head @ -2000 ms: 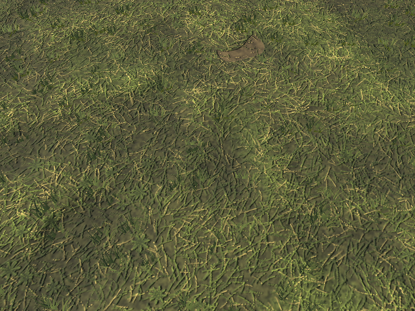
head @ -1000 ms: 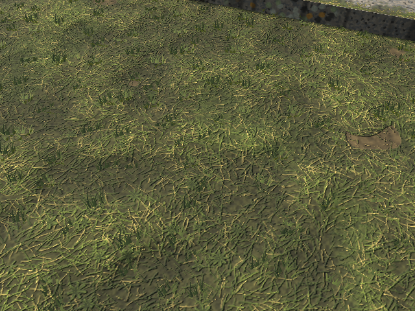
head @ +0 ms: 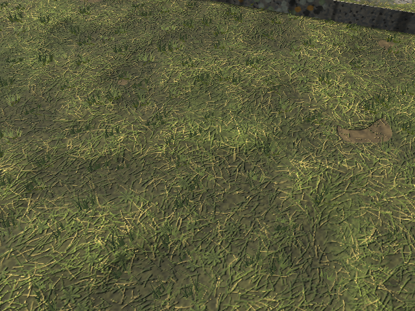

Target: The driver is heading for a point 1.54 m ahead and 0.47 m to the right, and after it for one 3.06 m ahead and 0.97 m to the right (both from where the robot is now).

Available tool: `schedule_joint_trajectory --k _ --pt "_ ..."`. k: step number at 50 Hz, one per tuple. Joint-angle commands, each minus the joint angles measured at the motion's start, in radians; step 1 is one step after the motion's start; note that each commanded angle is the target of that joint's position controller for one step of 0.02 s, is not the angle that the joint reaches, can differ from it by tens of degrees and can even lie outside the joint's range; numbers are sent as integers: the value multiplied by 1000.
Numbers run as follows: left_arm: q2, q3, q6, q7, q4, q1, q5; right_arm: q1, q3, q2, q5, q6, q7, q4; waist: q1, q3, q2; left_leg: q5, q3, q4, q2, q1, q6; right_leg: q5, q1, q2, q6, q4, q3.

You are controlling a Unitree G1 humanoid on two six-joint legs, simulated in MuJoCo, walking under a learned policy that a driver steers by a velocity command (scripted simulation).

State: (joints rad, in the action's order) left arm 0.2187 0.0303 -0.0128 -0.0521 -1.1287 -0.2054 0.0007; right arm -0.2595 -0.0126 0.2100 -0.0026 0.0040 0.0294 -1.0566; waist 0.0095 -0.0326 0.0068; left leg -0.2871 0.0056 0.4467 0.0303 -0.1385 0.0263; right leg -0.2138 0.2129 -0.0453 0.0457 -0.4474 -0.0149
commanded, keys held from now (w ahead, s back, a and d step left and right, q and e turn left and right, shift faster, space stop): no key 0.18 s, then w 0.78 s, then w+e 0.04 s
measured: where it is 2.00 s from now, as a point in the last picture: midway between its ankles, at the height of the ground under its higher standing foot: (259, 210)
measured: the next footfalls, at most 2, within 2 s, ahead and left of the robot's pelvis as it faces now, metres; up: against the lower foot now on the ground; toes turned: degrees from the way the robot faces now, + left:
left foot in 0.96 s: +0.48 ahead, +0.06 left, +0.00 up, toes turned +2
right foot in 1.50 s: +0.76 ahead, -0.21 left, +0.00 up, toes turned -19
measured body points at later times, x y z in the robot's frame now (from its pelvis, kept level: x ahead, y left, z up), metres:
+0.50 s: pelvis +0.06 -0.05 -0.01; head +0.07 -0.07 +0.44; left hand +0.09 +0.22 -0.15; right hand +0.04 -0.31 -0.17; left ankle -0.03 +0.10 -0.72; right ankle +0.06 -0.14 -0.74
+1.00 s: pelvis +0.32 -0.03 -0.03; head +0.36 -0.03 +0.42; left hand +0.23 +0.22 -0.16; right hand +0.54 -0.26 -0.12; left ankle +0.44 +0.06 -0.74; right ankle +0.08 -0.15 -0.69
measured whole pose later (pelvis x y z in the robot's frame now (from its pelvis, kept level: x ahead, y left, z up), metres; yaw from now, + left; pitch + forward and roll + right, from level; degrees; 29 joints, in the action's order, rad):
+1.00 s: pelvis +0.32 -0.03 -0.03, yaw -1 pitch +2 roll +0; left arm 0.22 0.03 0.06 -0.01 -1.09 -0.47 0.00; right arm 0.04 -0.05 0.23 0.02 0.11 -0.04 -0.86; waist 0.05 -0.05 0.01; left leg -0.09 -0.08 0.59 0.02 -0.52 0.09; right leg -0.48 -0.01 -0.01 -0.02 -0.77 -0.02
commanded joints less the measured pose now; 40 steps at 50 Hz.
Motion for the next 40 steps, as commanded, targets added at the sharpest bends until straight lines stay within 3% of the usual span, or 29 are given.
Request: schedule_joint_trajectory --k 1,9,11,12,13,15,17,19,20,22,23,24,25,26,27,28,30,31,34,37,40 --pt "101 14 5 -4 18 -35 0 -48 -16 101 0 6 3 15 -1 -11 -9 164 44 -100 -50 -80 11 126 -42 1 -24 44 5" --pt "89 11 5 -5 10 -58 -1 -67 -12 90 1 6 3 -1 -3 -17 -8 162 39 -100 -48 -84 10 125 -38 4 -25 43 5" --pt "73 9 2 -7 -1 -77 -6 -92 -17 100 8 2 8 -12 -10 -8 -31 -129 47 -127 -40 -86 30 -87 -20 48 -30 -4 54" --pt "76 11 4 -9 6 -68 -10 -92 -28 134 16 0 12 -6 -18 -38 -66 -328 93 -155 -66 -111 62 -224 34 77 -36 -68 88" --pt "75 11 12 -7 23 -40 -9 -109 -37 159 21 2 13 0 -33 -81 -107 -485 185 -209 -131 -124 102 -281 121 88 -42 -147 104" --pt "52 5 43 10 62 8 -13 -139 -61 215 28 20 13 5 -57 -146 -193 -579 424 -316 -313 -131 209 -232 253 33 -69 -351 62" --pt "66 11 73 31 90 35 -30 -127 -59 182 20 45 9 17 -50 -175 -169 -451 483 -324 -374 -50 240 -306 398 -31 -101 -459 -3" --pt "74 15 99 45 102 29 -37 -88 -59 168 36 56 5 39 -25 -145 -127 -302 377 -286 -332 1 190 -286 364 -53 -123 -312 -4" --pt "69 18 107 50 91 1 -36 -62 -61 175 42 54 3 47 -2 -117 -116 -239 292 -257 -283 -39 162 -224 245 -27 -122 -200 38" --pt "62 34 106 53 10 -176 -29 -42 -61 181 42 44 -4 56 68 -48 -86 -168 162 -139 -184 -221 129 -15 -120 79 -88 -60 140" --pt "78 45 100 52 -18 -273 -25 -23 -52 160 36 48 -5 66 109 -21 -30 -62 100 7 -134 -299 101 -19 -248 58 -91 -29 82" --pt "160 64 98 43 -26 -402 -22 -3 -29 82 15 56 -13 87 146 34 216 -87 -32 390 -38 -424 28 -126 -358 -167 -157 118 -248" --pt "227 65 112 58 -29 -470 -10 -12 -26 45 31 76 -10 122 131 69 351 -278 17 640 49 -605 17 -291 -409 -346 -299 295 -693" --pt "179 45 129 61 -7 -361 -5 -1 -34 87 55 91 -13 125 75 -19 192 -229 97 793 -34 -689 40 -396 -332 -379 -316 302 -706" --pt "132 31 138 66 29 -264 -9 24 -37 106 60 103 -23 129 49 -83 113 -109 103 816 -85 -726 65 -376 -273 -335 -280 299 -571" --pt "116 21 140 73 55 -198 -7 22 -42 113 50 108 -24 119 25 -91 74 -12 81 783 -121 -702 71 -264 -234 -280 -245 308 -443" --pt "74 6 130 76 66 -186 -1 38 -60 138 31 107 -29 114 12 -84 78 96 50 675 -156 -629 61 10 -202 -193 -193 312 -241" --pt "69 2 125 71 58 -223 2 41 -60 120 29 101 -35 111 16 -71 93 123 26 649 -155 -608 50 126 -204 -171 -188 308 -184" --pt "103 4 114 51 52 -283 6 138 -52 78 22 86 -41 149 28 -73 62 188 -10 534 -148 -644 8 326 -215 -161 -212 317 -112" --pt "121 6 106 35 70 -286 7 290 -36 54 26 89 -46 208 53 -99 60 295 -41 300 -117 -589 -9 320 -164 -138 -207 353 -57" --pt "129 12 105 30 61 -334 -4 381 -30 59 32 92 -59 240 69 -122 68 350 -61 168 -88 -540 1 310 -188 -154 -212 373 -34"
Velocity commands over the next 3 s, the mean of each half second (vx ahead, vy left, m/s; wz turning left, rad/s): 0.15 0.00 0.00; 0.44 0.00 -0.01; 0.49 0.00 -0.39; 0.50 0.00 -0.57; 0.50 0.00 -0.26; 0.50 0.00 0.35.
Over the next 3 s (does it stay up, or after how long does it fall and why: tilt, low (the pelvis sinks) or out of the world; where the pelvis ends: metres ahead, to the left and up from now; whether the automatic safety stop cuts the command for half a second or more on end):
stays up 1.32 -0.47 -0.02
